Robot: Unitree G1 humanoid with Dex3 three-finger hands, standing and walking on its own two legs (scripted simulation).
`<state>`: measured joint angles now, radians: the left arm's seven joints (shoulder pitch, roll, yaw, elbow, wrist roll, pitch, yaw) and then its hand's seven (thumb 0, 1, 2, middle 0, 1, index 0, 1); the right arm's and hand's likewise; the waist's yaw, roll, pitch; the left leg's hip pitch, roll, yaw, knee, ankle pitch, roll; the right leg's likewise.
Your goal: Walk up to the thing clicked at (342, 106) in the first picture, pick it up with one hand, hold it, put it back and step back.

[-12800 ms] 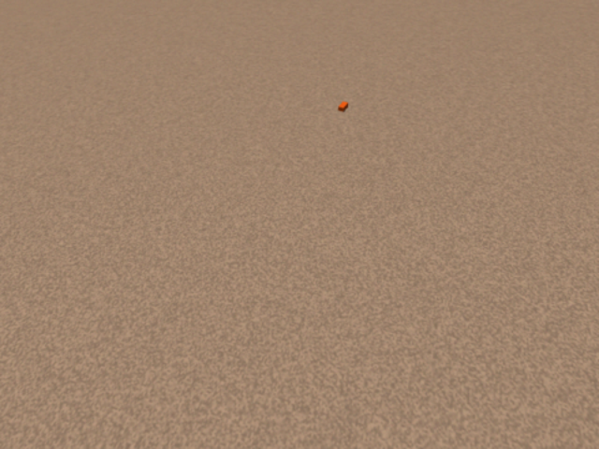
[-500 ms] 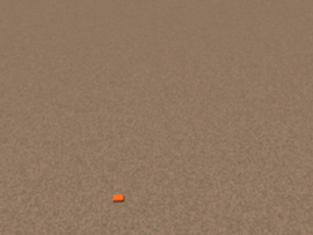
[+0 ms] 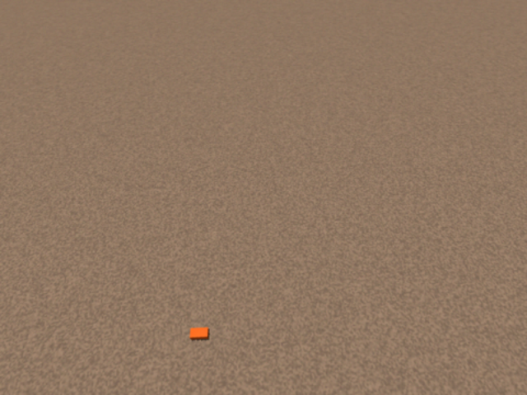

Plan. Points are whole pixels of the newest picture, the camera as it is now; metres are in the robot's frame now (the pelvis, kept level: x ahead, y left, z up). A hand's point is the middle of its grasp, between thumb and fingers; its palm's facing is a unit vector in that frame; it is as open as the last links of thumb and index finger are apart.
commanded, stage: stand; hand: left
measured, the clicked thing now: (199, 333) +0.43 +0.27 -0.77
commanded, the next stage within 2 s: walk up in 0.02 s
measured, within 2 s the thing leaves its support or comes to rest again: neither
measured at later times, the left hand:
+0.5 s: hand out of the picture +0.06 +0.30 -0.16, palm faces -0.03 -0.90 -0.43, open 7.4 cm
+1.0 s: hand out of the picture +0.06 +0.30 -0.16, palm faces -0.05 -0.90 -0.43, open 7.4 cm
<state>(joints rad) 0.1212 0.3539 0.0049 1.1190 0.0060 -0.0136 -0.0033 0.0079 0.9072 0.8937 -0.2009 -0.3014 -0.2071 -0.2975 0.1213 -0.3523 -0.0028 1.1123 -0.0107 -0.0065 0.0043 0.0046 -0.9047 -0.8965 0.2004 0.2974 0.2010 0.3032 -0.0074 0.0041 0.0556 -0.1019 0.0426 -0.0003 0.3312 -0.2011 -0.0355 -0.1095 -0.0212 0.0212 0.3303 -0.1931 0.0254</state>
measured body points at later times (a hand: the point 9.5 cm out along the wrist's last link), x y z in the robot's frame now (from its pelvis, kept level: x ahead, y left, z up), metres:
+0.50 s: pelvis +0.00 +0.03 -0.01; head +0.02 +0.02 +0.44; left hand +0.07 +0.35 -0.13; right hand +0.08 -0.28 -0.14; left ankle -0.01 +0.14 -0.75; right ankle -0.01 -0.14 -0.75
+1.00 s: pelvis +0.00 +0.03 -0.01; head +0.01 +0.02 +0.44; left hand +0.07 +0.35 -0.13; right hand +0.09 -0.28 -0.14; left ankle -0.01 +0.14 -0.75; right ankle -0.01 -0.14 -0.75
